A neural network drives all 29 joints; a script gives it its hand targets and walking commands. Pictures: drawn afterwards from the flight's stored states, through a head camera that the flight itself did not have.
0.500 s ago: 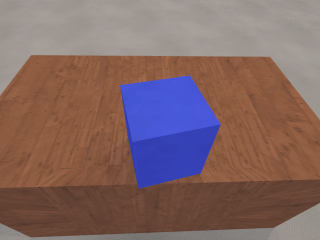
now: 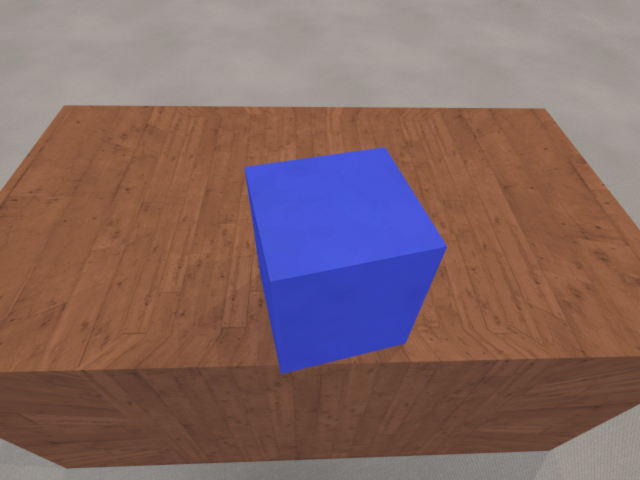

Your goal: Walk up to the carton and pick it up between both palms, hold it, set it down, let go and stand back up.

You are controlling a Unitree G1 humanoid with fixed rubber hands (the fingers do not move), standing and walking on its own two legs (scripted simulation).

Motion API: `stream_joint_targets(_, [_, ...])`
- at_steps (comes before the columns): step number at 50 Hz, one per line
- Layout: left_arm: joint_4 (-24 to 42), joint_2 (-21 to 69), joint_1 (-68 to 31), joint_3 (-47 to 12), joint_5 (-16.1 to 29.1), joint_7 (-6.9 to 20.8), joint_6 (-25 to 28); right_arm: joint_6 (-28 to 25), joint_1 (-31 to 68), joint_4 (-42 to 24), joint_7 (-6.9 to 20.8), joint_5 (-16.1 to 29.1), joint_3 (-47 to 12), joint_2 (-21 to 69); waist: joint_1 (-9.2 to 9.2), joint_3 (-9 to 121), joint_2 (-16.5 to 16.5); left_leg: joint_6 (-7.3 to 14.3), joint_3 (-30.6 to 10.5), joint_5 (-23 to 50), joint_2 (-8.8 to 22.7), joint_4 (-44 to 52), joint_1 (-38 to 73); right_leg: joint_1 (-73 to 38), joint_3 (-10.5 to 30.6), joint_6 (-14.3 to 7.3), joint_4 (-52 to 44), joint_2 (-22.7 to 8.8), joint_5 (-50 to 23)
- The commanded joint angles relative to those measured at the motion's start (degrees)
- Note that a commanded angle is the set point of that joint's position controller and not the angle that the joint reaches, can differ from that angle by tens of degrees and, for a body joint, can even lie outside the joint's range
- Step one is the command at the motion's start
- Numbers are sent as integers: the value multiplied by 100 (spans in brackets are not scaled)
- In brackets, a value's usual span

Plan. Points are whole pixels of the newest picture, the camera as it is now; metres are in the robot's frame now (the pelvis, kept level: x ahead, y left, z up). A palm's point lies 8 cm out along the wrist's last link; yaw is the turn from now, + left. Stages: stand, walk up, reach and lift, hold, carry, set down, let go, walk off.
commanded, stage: stand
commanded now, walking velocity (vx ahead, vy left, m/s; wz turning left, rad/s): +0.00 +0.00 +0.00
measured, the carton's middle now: (332, 262) +0.42 -0.01 +0.00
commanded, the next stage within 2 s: none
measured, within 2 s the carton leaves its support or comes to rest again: neither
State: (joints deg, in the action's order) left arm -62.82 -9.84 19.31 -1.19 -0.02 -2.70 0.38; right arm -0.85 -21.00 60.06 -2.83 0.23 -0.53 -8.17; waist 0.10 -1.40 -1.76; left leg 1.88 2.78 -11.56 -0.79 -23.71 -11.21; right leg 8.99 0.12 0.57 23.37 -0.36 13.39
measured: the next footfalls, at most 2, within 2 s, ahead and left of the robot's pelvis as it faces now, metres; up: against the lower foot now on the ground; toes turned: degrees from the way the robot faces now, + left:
none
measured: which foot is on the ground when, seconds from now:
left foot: down 0.00-1.00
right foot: down 0.00-1.00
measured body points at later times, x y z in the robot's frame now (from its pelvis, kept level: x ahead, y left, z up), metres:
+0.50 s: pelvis +0.01 +0.00 +0.00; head +0.02 +0.00 +0.45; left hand -0.01 +0.22 -0.16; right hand -0.01 -0.22 -0.15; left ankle +0.01 +0.10 -0.74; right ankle -0.01 -0.13 -0.74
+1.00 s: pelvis +0.01 +0.00 +0.00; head +0.02 +0.00 +0.45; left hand +0.00 +0.22 -0.16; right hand +0.00 -0.22 -0.16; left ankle +0.01 +0.10 -0.74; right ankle -0.01 -0.13 -0.74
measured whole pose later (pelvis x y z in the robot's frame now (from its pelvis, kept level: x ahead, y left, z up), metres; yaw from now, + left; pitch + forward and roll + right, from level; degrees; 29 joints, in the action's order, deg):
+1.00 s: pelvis +0.01 +0.00 +0.00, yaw -1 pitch -1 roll +0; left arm -62.7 -8.7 19.0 -1.3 0.1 -3.0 0.8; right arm -0.9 -19.4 61.2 -3.0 0.2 -0.7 -8.2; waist 0.0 -1.4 -0.4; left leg 1.5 3.8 -12.7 -0.3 -22.9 -9.2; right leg 7.5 1.2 0.4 22.9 -0.1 14.2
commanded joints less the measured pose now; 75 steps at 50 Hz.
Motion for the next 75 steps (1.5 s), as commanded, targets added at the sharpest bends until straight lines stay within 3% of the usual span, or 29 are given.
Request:
stream_joint_targets(1, [145, -574, 453, 112, -20, -43, 72, -54, -385, -141, -48, 11, 131, -676, -11, -350, 331, -94, -744, -84, 678, 621, -127, 296, 446, -28, -439, -518, -202])
stream_joint_targets(8, [133, -502, 520, 101, -2, -37, 64, -44, -439, -100, -49, -4, 141, -702, 10, -527, 59, -103, -736, -16, 690, 573, -91, 470, 456, -38, -474, -515, -185])
stream_joint_targets(37, [131, -492, 460, 93, 8, -69, 92, -64, -334, -36, -56, -2, 103, -650, -7, -331, 163, -94, -589, 647, 732, 488, 209, 266, 502, -55, -431, -560, -725])
stream_joint_targets(64, [72, -472, 452, 94, 12, -68, 92, -56, -316, 49, -55, 1, 95, -625, -4, -385, 177, -108, -547, 433, 742, 545, 225, 317, 525, -58, -474, -540, -602])
stream_joint_targets(66, [27, -478, 416, 85, 25, -70, 83, -61, -393, 72, -41, 6, 120, -643, 52, -448, -56, -108, -557, 431, 754, 587, 197, 351, 464, -55, -466, -554, -607])
stream_joint_targets(75, [1, -439, 441, 62, 21, -76, 83, -68, -375, 124, -37, 3, 118, -595, 15, -397, 204, -129, -556, 485, 753, 572, 191, 299, 466, -47, -439, -564, -622])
